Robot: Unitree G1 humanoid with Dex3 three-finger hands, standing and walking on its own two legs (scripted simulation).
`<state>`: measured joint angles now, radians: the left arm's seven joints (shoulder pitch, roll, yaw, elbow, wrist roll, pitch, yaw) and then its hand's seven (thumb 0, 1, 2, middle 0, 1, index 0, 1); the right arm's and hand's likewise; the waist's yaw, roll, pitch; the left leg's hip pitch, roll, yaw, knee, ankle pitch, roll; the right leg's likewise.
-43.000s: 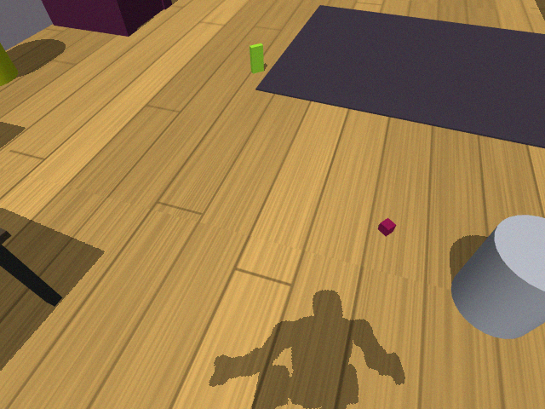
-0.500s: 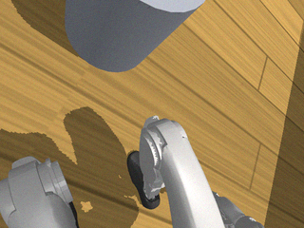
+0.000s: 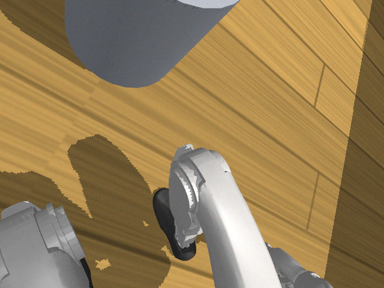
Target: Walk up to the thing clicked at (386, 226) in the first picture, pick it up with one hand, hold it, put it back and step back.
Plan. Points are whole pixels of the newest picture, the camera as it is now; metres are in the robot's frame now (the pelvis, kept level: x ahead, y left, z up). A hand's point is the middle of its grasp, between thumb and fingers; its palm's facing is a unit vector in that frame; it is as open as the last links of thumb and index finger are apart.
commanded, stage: open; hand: left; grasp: from above
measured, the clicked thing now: out of the picture +0.47 +0.34 -0.28
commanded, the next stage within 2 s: withdraw in 0.64 s
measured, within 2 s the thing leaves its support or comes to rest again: neither
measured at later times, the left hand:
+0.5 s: hand out of the picture +0.45 +0.34 -0.24, palm faces -0.46 -0.17 -0.87, open 13.1 cm
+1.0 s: hand out of the picture +0.48 +0.35 -0.20, palm faces -0.32 -0.11 -0.94, open 14.2 cm
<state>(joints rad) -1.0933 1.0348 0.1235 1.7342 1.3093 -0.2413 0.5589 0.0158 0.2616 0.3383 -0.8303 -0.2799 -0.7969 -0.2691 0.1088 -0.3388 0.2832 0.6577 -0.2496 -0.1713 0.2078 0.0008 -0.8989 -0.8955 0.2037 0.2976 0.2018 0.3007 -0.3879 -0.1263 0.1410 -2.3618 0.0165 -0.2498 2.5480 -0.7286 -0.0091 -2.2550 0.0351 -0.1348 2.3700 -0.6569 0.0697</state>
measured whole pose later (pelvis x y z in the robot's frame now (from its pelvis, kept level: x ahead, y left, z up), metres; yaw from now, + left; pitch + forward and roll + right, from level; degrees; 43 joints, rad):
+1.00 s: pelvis +0.00 +0.00 +0.00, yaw +0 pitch +31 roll -14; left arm -1.01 0.98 0.17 1.48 1.29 -0.20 0.51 0.00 -0.55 1.00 -0.10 -0.99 -0.09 -1.00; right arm 0.15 -0.33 0.23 0.66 -0.22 -0.16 0.23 0.00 -0.91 -0.90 0.20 0.30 0.20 0.30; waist -0.35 -0.09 0.08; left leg -2.37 0.01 -0.25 2.54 -0.74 -0.02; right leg -2.27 0.03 -0.13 2.36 -0.67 0.06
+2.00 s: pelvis +0.00 +0.00 +0.06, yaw +7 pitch +37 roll -8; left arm -0.91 0.73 0.09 1.20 1.08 -0.09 0.19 0.00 -0.23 0.92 -0.20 -0.75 -0.19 -0.76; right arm 0.23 -0.24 0.08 0.66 -0.08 0.02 0.14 0.00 -0.90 -0.89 0.21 0.30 0.20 0.30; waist -0.23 0.06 -0.10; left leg -2.28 0.01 -0.12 2.31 -0.68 0.01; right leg -2.20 -0.01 -0.04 2.22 -0.66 0.06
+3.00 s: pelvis +0.07 +0.01 +0.40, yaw +14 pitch +14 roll -3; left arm 0.44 0.22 0.04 -0.10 -0.08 0.46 0.07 0.01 0.90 0.90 -0.21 -0.30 -0.20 -0.30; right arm 0.31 -0.21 0.05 0.53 0.04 -0.16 -0.18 0.01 -0.90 -0.90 0.20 0.30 0.20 0.30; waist -0.07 0.05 -0.19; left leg -0.82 0.04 -0.06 1.09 -0.51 -0.01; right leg -0.77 -0.02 -0.05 1.01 -0.48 0.03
